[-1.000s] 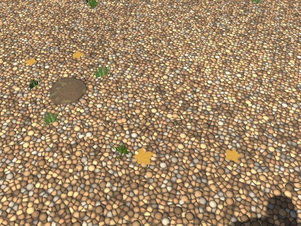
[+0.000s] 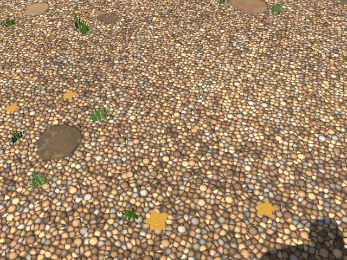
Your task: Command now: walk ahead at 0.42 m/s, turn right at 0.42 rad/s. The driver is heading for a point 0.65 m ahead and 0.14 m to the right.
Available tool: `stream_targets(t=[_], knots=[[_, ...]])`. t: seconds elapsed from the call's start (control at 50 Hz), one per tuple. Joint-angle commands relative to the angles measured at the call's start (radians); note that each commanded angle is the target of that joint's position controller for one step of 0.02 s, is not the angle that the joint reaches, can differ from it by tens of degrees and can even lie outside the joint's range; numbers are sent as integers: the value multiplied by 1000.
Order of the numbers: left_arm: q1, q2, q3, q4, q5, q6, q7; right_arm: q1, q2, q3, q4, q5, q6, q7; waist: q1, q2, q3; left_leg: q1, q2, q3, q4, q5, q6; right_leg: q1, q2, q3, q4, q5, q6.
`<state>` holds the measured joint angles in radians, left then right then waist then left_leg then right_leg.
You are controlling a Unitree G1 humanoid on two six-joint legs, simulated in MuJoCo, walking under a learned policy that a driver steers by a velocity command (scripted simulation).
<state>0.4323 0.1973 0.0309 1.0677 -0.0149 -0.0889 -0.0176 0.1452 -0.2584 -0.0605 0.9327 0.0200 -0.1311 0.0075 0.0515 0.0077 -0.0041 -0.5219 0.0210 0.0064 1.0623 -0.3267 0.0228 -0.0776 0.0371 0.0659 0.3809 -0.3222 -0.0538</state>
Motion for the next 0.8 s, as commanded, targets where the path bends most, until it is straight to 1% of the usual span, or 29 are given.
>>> stream_targets(t=[0.02,0.04,0.06,0.08,0.12,0.16,0.18,0.2,0.22,0.24,0.26,0.28,0.3,0.32,0.34,0.36,0.38,0.42,0.46,0.52,0.6,0.66,0.68,0.7,0.72,0.74,0.76,0.78,0.8], knots=[[3,143,21,-75,3,12,33,-165,-43,-1,-116,-6,-16,8,-6,-87,84,-210,18,-5,-248,140,-34,79,-215,239,-198,365,-168],[-1,163,27,-87,5,15,42,-214,-24,8,-136,-6,-13,10,1,-97,96,-130,-8,12,-349,207,-44,-1,-185,201,-210,339,-155],[3,181,33,-95,5,17,48,-255,-20,13,-153,-4,-9,12,8,-109,105,-53,-31,25,-429,264,-51,-69,-168,181,-220,307,-145],[17,196,40,-97,4,17,50,-276,-30,12,-169,1,-5,13,12,-126,106,15,-44,31,-472,305,-58,-116,-172,187,-233,279,-139],[20,201,48,-102,-11,12,51,-263,-73,3,-184,11,4,9,-10,-152,104,113,-34,-19,-536,376,-58,-135,-203,226,-239,242,-118],[3,200,58,-110,-19,14,51,-230,-116,-11,-185,14,6,3,-42,-151,95,149,-24,-46,-566,351,-43,-74,-228,242,-185,316,-94],[-7,200,62,-119,-16,18,50,-183,-139,-22,-177,10,4,-1,-69,-145,63,205,-30,-42,-568,307,-28,-47,-221,237,-112,431,-79],[-16,189,62,-132,-9,23,48,-83,-165,-38,-151,7,3,-8,-115,-136,-6,328,-40,-30,-576,262,-5,-44,-182,216,16,552,-58],[-43,167,55,-163,4,28,44,72,-199,-53,-123,1,1,-14,-189,-108,-128,546,31,-88,-563,214,38,-124,-125,192,240,514,-31],[-7,95,38,-197,24,28,44,217,-262,-65,-109,-15,7,-20,-200,73,-293,828,233,-345,-584,18,101,-328,-15,111,554,203,4],[114,17,16,-226,-19,14,42,213,-282,-60,-102,-32,12,-2,-115,431,-361,935,420,-826,-797,-196,217,-586,52,89,819,-297,21],[72,138,42,-210,-40,14,43,133,-166,-33,-121,-21,7,1,-113,270,-208,797,377,-780,-838,-315,186,-661,-31,115,937,-231,13],[-18,174,52,-229,-37,16,42,64,-121,-23,-130,-9,7,0,-108,161,-81,640,345,-583,-840,-233,148,-669,-75,75,930,-129,3],[-53,166,55,-231,-25,19,45,9,-112,-20,-129,-16,8,3,-80,71,-31,504,301,-443,-847,-79,133,-609,-121,60,895,-52,2],[-67,156,61,-236,-15,24,42,-15,-92,-16,-121,-28,8,3,-61,72,-7,424,266,-344,-866,23,128,-570,-149,61,852,-15,1],[-58,140,64,-243,-17,34,37,-25,-87,-14,-111,-36,7,2,-40,104,-4,375,246,-268,-889,65,127,-527,-173,57,826,1,2],[-66,123,63,-256,-19,44,33,-24,-86,-16,-103,-34,3,1,-36,112,3,349,241,-223,-913,94,140,-522,-183,43,811,8,5],[-114,116,62,-294,-15,57,31,-10,-111,-26,-89,-28,-5,-3,-35,81,24,338,257,-164,-952,140,170,-568,-198,39,767,49,17],[-163,121,60,-327,-8,61,27,5,-140,-35,-80,-28,-6,-9,-39,48,36,359,274,-112,-971,185,187,-623,-204,46,693,124,33],[-231,121,54,-355,-8,52,8,17,-165,-42,-78,-28,4,-16,-57,35,47,390,250,9,-970,262,168,-619,-195,16,530,273,42],[-368,112,40,-412,-7,47,-21,83,-199,-50,-67,-14,24,-19,-111,27,79,449,250,110,-947,282,138,-581,-170,-65,350,322,29],[-415,132,43,-455,-7,52,-34,122,-227,-61,-57,3,46,-16,-117,34,95,550,283,138,-884,347,114,-581,-143,-103,285,217,-6],[-402,147,49,-463,-6,54,-36,119,-239,-65,-58,6,54,-16,-100,47,81,574,286,155,-826,483,104,-543,-116,-129,270,163,-25],[-353,170,62,-460,-5,56,-35,109,-252,-68,-63,10,62,-17,-65,65,40,584,280,180,-724,679,90,-457,-74,-164,260,118,-47],[-217,206,87,-428,-7,57,-32,91,-251,-67,-69,12,72,-19,17,56,-35,552,249,222,-529,838,66,-274,-16,-200,205,147,-77],[-24,284,129,-372,-13,63,-17,113,-213,-51,-77,-2,74,-22,96,10,-141,390,206,241,-260,777,23,29,8,-156,194,174,-119],[30,423,159,-365,-21,67,0,171,-93,-11,-136,-44,57,-16,40,-258,-206,-54,69,233,138,83,-49,359,-262,347,124,54,-268],[32,398,139,-411,-11,48,-8,136,-95,2,-157,-26,13,-6,44,-233,-379,-221,-42,-28,312,-281,-48,474,-386,783,-68,-75,-375],[14,311,110,-398,1,31,-18,27,-173,-19,-178,22,-8,5,76,-125,-279,-326,11,-80,345,-195,-22,431,-375,661,-107,-19,-307]])
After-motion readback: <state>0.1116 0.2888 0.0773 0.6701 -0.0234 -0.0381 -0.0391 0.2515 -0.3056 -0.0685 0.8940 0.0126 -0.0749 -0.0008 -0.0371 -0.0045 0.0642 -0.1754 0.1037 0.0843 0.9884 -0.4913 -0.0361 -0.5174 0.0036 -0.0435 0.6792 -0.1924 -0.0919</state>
